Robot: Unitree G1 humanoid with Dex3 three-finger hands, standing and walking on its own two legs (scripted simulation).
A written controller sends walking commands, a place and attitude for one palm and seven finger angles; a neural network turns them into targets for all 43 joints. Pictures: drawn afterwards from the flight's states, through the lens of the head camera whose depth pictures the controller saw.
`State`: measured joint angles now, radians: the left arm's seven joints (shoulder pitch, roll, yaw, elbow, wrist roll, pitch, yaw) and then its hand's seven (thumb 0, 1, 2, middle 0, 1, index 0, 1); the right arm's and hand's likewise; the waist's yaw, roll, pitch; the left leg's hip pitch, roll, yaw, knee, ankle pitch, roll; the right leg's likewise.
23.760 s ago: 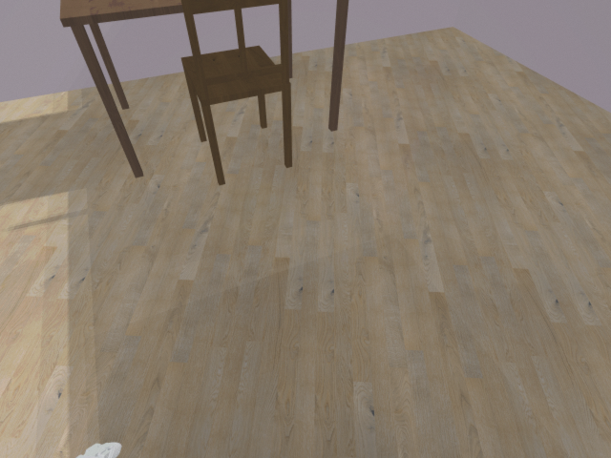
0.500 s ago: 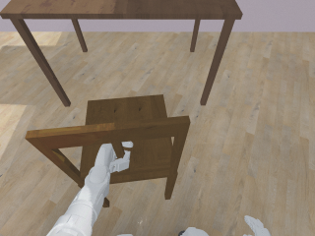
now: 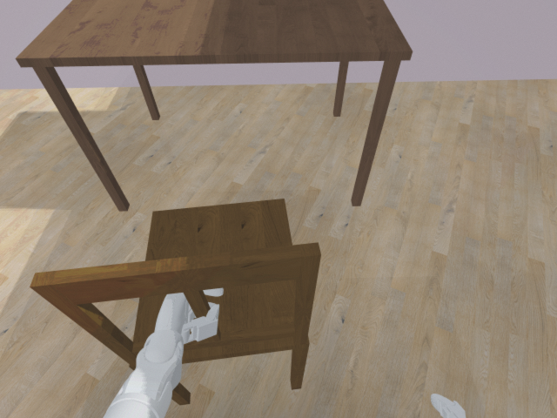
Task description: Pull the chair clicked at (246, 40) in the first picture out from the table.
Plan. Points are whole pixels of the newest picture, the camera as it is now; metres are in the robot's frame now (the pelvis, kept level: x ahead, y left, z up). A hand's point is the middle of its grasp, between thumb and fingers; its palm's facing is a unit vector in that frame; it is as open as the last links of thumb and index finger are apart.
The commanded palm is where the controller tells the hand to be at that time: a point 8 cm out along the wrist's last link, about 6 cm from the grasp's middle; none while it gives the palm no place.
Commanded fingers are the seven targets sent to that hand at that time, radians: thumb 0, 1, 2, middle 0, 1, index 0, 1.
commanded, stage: stop walking, hand still on the chair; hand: left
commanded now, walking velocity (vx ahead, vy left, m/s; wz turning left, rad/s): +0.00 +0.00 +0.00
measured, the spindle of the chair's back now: (204, 315) +0.30 +0.15 -0.11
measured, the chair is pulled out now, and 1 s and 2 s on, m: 0.58 0.58 0.58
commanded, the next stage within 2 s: open the thumb and straighten the fingers in 0.42 s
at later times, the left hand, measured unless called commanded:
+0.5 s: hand (210, 320) +0.28 +0.12 -0.07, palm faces -0.03 -0.99 -0.14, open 5.4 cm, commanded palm +0.26 +0.18 -0.04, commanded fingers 0.00 0.90 0.90 -0.50 -1.45 -0.50 -1.45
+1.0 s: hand (201, 316) +0.29 +0.14 -0.07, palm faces -0.04 -0.99 -0.12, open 13.9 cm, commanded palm +0.27 +0.19 -0.04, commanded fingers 0.00 -0.55 0.20 -0.12 -0.36 -0.12 -0.36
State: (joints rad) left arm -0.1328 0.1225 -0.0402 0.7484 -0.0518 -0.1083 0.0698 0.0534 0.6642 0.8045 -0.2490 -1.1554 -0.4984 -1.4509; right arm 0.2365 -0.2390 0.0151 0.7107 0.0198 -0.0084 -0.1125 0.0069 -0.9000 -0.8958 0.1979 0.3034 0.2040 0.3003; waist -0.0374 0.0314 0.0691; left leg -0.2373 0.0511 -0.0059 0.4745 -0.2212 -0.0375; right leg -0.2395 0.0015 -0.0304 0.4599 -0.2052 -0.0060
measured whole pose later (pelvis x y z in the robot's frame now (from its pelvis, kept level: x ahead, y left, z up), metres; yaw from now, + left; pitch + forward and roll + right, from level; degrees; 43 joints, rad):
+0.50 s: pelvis +0.02 +0.01 +0.00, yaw +1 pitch -1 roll +0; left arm -0.05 0.11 -0.09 0.67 -0.04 -0.09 0.07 0.05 0.67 0.79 -0.23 -1.18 -0.50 -1.45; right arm 0.19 -0.20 0.04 0.68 0.01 0.01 -0.11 0.01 -0.90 -0.90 0.20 0.30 0.20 0.30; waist -0.02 0.02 0.05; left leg -0.19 0.03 -0.01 0.45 -0.24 -0.03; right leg -0.20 -0.02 -0.03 0.45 -0.23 0.00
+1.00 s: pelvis +0.03 +0.02 -0.03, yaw +1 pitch +8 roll +0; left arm 0.11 0.14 -0.07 0.28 -0.08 0.11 0.02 0.00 -0.42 0.26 -0.31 -0.99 -0.34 -1.00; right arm 0.24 -0.25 0.01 0.58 0.03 -0.09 -0.06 0.01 -0.90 -0.90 0.20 0.30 0.20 0.30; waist -0.05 0.05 -0.08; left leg -0.51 0.01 -0.01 0.77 -0.40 -0.01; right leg -0.51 -0.05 -0.03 0.76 -0.40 0.02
